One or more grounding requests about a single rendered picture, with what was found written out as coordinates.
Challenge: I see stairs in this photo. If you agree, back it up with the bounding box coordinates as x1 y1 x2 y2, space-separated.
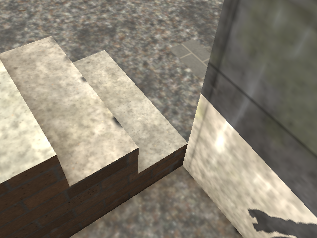
0 36 188 238

